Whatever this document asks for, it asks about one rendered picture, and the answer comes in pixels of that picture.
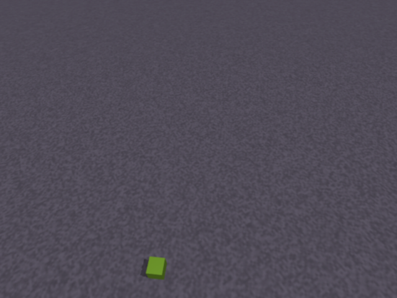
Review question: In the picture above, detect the cube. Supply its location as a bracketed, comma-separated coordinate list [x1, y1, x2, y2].
[146, 256, 167, 279]

